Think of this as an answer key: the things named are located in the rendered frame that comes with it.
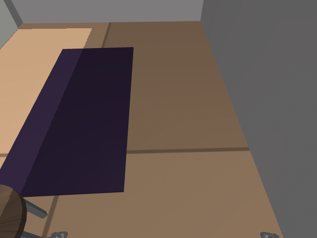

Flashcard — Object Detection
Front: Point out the stool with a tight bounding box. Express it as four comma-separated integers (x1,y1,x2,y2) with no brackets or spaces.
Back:
0,184,47,238

